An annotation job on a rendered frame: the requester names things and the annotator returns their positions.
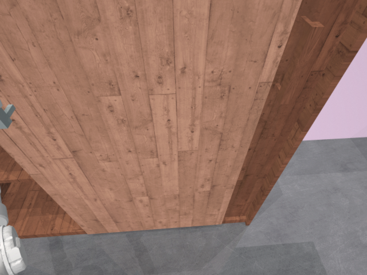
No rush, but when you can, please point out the left robot upper arm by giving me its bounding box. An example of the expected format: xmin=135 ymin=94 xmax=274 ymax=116
xmin=0 ymin=225 xmax=28 ymax=275

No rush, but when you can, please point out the wardrobe door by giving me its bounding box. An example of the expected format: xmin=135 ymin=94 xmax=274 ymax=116
xmin=224 ymin=0 xmax=362 ymax=217
xmin=0 ymin=0 xmax=302 ymax=234

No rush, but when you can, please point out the handle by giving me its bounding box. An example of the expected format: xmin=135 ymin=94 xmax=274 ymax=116
xmin=276 ymin=22 xmax=324 ymax=104
xmin=0 ymin=104 xmax=15 ymax=129

